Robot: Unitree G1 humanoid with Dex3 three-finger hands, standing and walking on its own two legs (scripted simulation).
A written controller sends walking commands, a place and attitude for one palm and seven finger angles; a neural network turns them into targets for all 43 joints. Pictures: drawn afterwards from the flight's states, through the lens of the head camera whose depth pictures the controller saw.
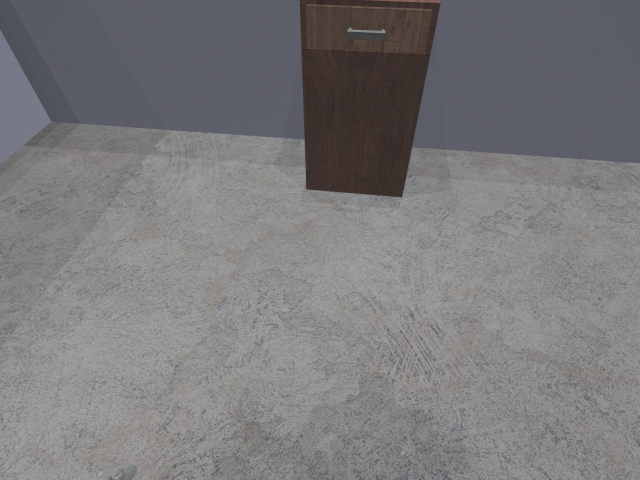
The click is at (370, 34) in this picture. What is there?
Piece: drawer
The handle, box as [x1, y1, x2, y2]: [347, 28, 385, 39]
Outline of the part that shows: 347,29 347,37 384,39 384,29 382,29 381,31 352,30 351,28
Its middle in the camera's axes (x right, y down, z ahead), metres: +0.16 -0.73 +1.37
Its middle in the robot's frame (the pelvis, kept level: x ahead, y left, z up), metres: +1.52 -0.10 -0.01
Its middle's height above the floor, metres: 0.76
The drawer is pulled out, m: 0.00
